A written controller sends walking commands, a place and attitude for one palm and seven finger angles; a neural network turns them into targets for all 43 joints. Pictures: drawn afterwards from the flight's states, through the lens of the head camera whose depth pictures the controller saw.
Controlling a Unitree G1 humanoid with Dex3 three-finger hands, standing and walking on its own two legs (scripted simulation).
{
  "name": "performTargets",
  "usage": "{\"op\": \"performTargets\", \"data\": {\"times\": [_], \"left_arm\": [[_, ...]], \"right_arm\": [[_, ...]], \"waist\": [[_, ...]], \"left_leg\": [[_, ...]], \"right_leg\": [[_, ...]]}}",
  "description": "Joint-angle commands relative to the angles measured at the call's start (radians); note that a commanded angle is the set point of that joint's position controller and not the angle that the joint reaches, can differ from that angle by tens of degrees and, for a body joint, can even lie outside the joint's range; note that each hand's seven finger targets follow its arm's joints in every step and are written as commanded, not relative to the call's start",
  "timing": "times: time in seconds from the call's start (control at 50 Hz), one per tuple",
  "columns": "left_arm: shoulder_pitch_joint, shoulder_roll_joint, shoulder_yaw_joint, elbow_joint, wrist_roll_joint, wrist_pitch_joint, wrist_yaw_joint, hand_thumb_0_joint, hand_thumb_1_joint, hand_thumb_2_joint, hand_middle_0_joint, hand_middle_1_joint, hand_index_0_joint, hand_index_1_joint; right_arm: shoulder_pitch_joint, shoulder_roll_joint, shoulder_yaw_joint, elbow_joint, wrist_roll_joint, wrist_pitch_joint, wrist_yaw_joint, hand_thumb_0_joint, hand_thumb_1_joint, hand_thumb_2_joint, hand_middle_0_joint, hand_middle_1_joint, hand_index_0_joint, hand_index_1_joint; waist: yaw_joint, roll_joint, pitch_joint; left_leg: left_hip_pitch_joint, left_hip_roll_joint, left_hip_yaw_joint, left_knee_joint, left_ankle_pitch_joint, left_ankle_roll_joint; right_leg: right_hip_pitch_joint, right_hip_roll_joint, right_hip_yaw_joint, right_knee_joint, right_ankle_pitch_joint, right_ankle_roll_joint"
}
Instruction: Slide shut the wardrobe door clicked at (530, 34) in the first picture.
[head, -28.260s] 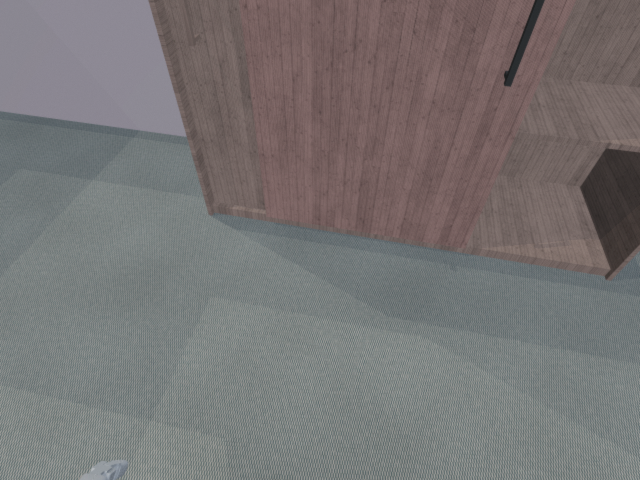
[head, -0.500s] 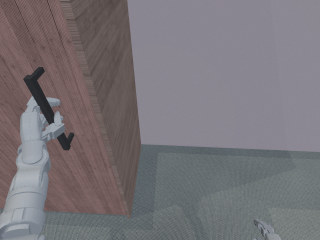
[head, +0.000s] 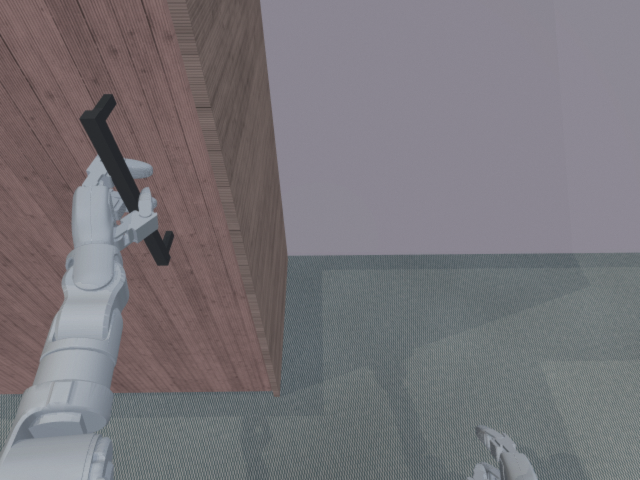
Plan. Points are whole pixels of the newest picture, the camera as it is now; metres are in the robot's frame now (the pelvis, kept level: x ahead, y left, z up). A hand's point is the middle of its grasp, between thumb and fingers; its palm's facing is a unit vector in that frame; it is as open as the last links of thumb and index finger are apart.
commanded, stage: stop walking and hold the door there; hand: left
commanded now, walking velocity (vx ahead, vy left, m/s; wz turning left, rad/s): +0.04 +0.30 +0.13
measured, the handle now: (138, 191) +0.43 +0.28 +0.12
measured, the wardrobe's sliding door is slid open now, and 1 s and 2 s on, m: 0.00 0.00 0.00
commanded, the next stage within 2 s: loosen the grip on the handle in 1.14 s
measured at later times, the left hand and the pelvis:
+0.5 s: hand (143, 219) +0.38 +0.25 +0.13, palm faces +0.13 -0.98 -0.13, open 5.7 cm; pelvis -0.01 +0.11 -0.02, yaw +2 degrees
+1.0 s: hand (145, 219) +0.38 +0.25 +0.13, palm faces +0.15 -0.98 -0.10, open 5.8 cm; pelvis -0.01 +0.11 +0.00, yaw +3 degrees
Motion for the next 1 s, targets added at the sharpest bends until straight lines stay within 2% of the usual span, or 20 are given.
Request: {"op": "performTargets", "data": {"times": [0.0, 0.04, 0.06, 0.08, 0.12, 0.2, 0.24, 0.26, 0.28, 0.3, 0.36, 0.42, 0.44, 0.48, 0.52, 0.54, 0.74, 0.82, 0.88, 0.98], "left_arm": [[-0.342, 0.248, 0.062, -0.242, 0.009, -0.075, -0.003, 0.0, 0.9, 0.9, -0.45, -1.4, -0.45, -1.4], [-0.295, 0.304, 0.119, -0.166, -0.001, -0.09, 0.003, 0.0, 0.9, 0.9, -0.45, -1.4, -0.45, -1.4], [-0.33, 0.27, 0.102, -0.173, 0.002, -0.076, 0.007, 0.0, 0.9, 0.9, -0.45, -1.4, -0.45, -1.4], [-0.403, 0.154, 0.001, -0.263, 0.003, -0.081, -0.005, 0.0, 0.9, 0.9, -0.45, -1.4, -0.45, -1.4], [-0.428, 0.256, 0.096, -0.278, 0.014, -0.101, 0.001, 0.0, 0.9, 0.9, -0.45, -1.4, -0.45, -1.4], [-0.483, 0.136, 0.014, -0.391, 0.006, -0.108, -0.026, 0.0, 0.9, 0.9, -0.45, -1.4, -0.45, -1.4], [-0.464, 0.118, 0.005, -0.451, -0.002, -0.112, -0.024, 0.0, 0.9, 0.9, -0.45, -1.4, -0.45, -1.4], [-0.471, 0.036, -0.068, -0.52, -0.011, -0.123, -0.031, 0.0, 0.9, 0.9, -0.45, -1.4, -0.45, -1.4], [-0.503, -0.077, -0.167, -0.596, -0.008, -0.13, -0.04, 0.0, 0.9, 0.9, -0.45, -1.4, -0.45, -1.4], [-0.45, -0.153, -0.203, -0.51, -0.018, -0.123, -0.057, 0.0, 0.9, 0.9, -0.45, -1.4, -0.45, -1.4], [-0.426, 0.017, -0.083, -0.567, 0.008, -0.108, -0.04, 0.0, 0.9, 0.9, -0.45, -1.4, -0.45, -1.4], [-0.387, 0.061, -0.054, -0.493, 0.011, -0.06, -0.034, 0.0, 0.9, 0.9, -0.45, -1.4, -0.45, -1.4], [-0.454, -0.015, -0.127, -0.53, 0.003, -0.065, -0.042, 0.0, 0.9, 0.9, -0.45, -1.4, -0.45, -1.4], [-0.44, -0.023, -0.119, -0.505, 0.0, -0.078, -0.044, 0.0, 0.9, 0.9, -0.45, -1.4, -0.45, -1.4], [-0.452, -0.259, -0.342, -0.545, -0.018, -0.078, -0.085, 0.0, 0.9, 0.9, -0.45, -1.4, -0.45, -1.4], [-0.475, -0.268, -0.365, -0.573, -0.011, -0.081, -0.091, 0.0, 0.9, 0.9, -0.45, -1.4, -0.45, -1.4], [-0.463, -0.186, -0.312, -0.538, 0.001, -0.059, -0.083, 0.0, 0.9, 0.9, -0.45, -1.4, -0.45, -1.4], [-0.432, -0.152, -0.287, -0.476, -0.012, -0.034, -0.064, 0.0, 0.9, 0.9, -0.45, -1.4, -0.45, -1.4], [-0.472, -0.182, -0.291, -0.484, -0.017, -0.053, -0.063, 0.0, 0.9, 0.9, -0.45, -1.4, -0.45, -1.4], [-0.484, -0.297, -0.408, -0.458, -0.007, -0.055, -0.066, 0.0, 0.9, 0.9, -0.45, -1.4, -0.45, -1.4]], "right_arm": [[-0.139, -0.185, -0.054, -0.145, -0.017, -0.066, 0.01, 0.0, -0.9, -0.9, 0.2, 0.3, 0.2, 0.3], [-0.115, -0.209, -0.072, -0.159, -0.024, -0.048, 0.016, 0.0, -0.9, -0.9, 0.2, 0.3, 0.2, 0.3], [-0.081, -0.219, -0.08, -0.138, -0.012, -0.056, 0.021, 0.0, -0.9, -0.9, 0.2, 0.3, 0.2, 0.3], [-0.079, -0.174, -0.066, -0.135, -0.006, -0.055, 0.025, 0.0, -0.9, -0.9, 0.2, 0.3, 0.2, 0.3], [-0.074, -0.162, -0.054, -0.111, -0.015, -0.053, 0.015, 0.0, -0.9, -0.9, 0.2, 0.3, 0.2, 0.3], [-0.123, -0.11, -0.055, -0.119, -0.018, -0.054, -0.015, 0.0, -0.9, -0.9, 0.2, 0.3, 0.2, 0.3], [-0.099, -0.151, -0.085, -0.124, -0.017, -0.064, -0.031, 0.0, -0.9, -0.9, 0.2, 0.3, 0.2, 0.3], [-0.089, -0.197, -0.101, -0.145, -0.012, -0.072, -0.031, 0.0, -0.9, -0.9, 0.2, 0.3, 0.2, 0.3], [-0.085, -0.173, -0.093, -0.167, -0.008, -0.08, -0.025, 0.0, -0.9, -0.9, 0.2, 0.3, 0.2, 0.3], [-0.091, -0.152, -0.099, -0.157, 0.004, -0.089, -0.021, 0.0, -0.9, -0.9, 0.2, 0.3, 0.2, 0.3], [-0.091, -0.137, -0.073, -0.131, -0.004, -0.093, -0.013, 0.0, -0.9, -0.9, 0.2, 0.3, 0.2, 0.3], [-0.067, -0.109, -0.07, -0.14, 0.004, -0.1, -0.01, 0.0, -0.9, -0.9, 0.2, 0.3, 0.2, 0.3], [-0.081, -0.1, -0.057, -0.135, -0.002, -0.107, -0.012, 0.0, -0.9, -0.9, 0.2, 0.3, 0.2, 0.3], [-0.061, -0.106, -0.052, -0.105, -0.01, -0.111, -0.02, 0.0, -0.9, -0.9, 0.2, 0.3, 0.2, 0.3], [-0.086, -0.132, -0.063, -0.14, -0.014, -0.108, -0.01, 0.0, -0.9, -0.9, 0.2, 0.3, 0.2, 0.3], [-0.067, -0.109, -0.055, -0.136, -0.027, -0.105, 0.001, 0.0, -0.9, -0.9, 0.2, 0.3, 0.2, 0.3], [-0.089, -0.105, -0.059, -0.177, -0.01, -0.108, 0.019, 0.0, -0.9, -0.9, 0.2, 0.3, 0.2, 0.3], [-0.097, -0.079, -0.049, -0.173, 0.016, -0.102, -0.007, 0.0, -0.9, -0.9, 0.2, 0.3, 0.2, 0.3], [-0.101, -0.081, -0.041, -0.161, 0.003, -0.11, -0.025, 0.0, -0.9, -0.9, 0.2, 0.3, 0.2, 0.3], [-0.104, -0.108, -0.057, -0.165, -0.005, -0.095, -0.015, 0.0, -0.9, -0.9, 0.2, 0.3, 0.2, 0.3]], "waist": [[0.038, 0.03, -0.308], [0.04, -0.321, -0.207], [0.029, -0.237, -0.238], [0.008, -0.241, -0.267], [0.004, -0.242, -0.263], [-0.008, -0.225, -0.262], [-0.031, 0.014, -0.29], [-0.039, 0.306, -0.316], [-0.045, 0.282, -0.317], [-0.026, 0.149, -0.283], [0.0, 0.247, -0.292], [-0.015, -0.38, -0.284], [-0.022, -0.385, -0.299], [-0.03, -0.175, -0.351], [-0.049, 0.268, -0.346], [-0.043, 0.263, -0.334], [-0.022, 0.129, -0.363], [-0.024, -0.244, -0.341], [-0.016, -0.189, -0.362], [-0.015, 0.082, -0.371]], "left_leg": [[0.018, 0.216, -0.24, 0.006, 0.248, -0.134], [-0.446, 0.074, -0.292, 0.522, -0.317, -0.22], [-0.424, 0.127, -0.446, 0.67, -0.297, -0.205], [-0.431, 0.119, -0.408, 0.739, -0.267, -0.209], [-0.355, 0.14, -0.325, 0.615, -0.212, -0.202], [0.059, 0.055, -0.074, 0.122, -0.098, -0.178], [0.286, 0.099, -0.093, 0.007, 0.033, -0.171], [0.314, 0.326, -0.425, -0.078, 0.19, -0.066], [0.262, 0.402, -0.573, -0.144, 0.18, 0.027], [0.182, 0.395, -0.537, -0.144, 0.081, 0.038], [0.083, 0.289, -0.287, 0.073, 0.298, -0.046], [-0.102, 0.077, -0.138, 0.314, -0.044, -0.189], [-0.096, 0.084, -0.166, 0.285, -0.14, -0.187], [0.116, 0.125, -0.171, 0.058, 0.193, -0.156], [0.321, 0.362, -0.447, -0.044, 0.675, -0.035], [0.348, 0.404, -0.512, -0.089, 0.757, -0.005], [0.232, 0.327, -0.289, 0.045, 0.505, -0.084], [-0.011, 0.097, -0.208, 0.204, -0.115, -0.184], [0.05, 0.114, -0.216, 0.061, 0.041, -0.162], [0.229, 0.274, -0.329, -0.024, 0.5, -0.079]], "right_leg": [[0.285, -0.112, 0.053, -0.452, 0.201, -0.077], [0.44, -0.589, 0.67, -0.588, 0.608, -0.318], [0.398, -0.587, 0.552, -0.509, 0.721, -0.284], [0.446, -0.526, 0.392, -0.441, 0.755, -0.24], [0.4, -0.417, 0.18, -0.395, 0.759, -0.14], [0.158, -0.27, 0.013, -0.316, 0.595, -0.076], [-0.031, -0.131, -0.052, -0.081, 0.287, -0.03], [-0.179, 0.0, -0.052, 0.127, -0.068, 0.014], [-0.184, 0.04, 0.036, 0.251, -0.146, -0.006], [-0.146, 0.019, 0.093, 0.174, -0.086, -0.009], [0.106, 0.044, 0.043, -0.234, 0.113, -0.017], [0.244, -0.149, 0.287, -0.412, 0.566, -0.137], [0.263, -0.158, 0.231, -0.372, 0.672, -0.155], [0.185, -0.084, 0.097, -0.238, 0.643, -0.077], [-0.085, 0.072, 0.046, 0.004, 0.159, 0.018], [-0.146, 0.07, 0.102, 0.101, -0.058, 0.007], [0.162, 0.053, 0.121, -0.395, 0.343, -0.034], [0.245, -0.154, 0.297, -0.434, 0.708, -0.14], [0.285, -0.127, 0.226, -0.354, 0.799, -0.109], [0.139, 0.032, 0.117, -0.32, 0.367, -0.026]]}}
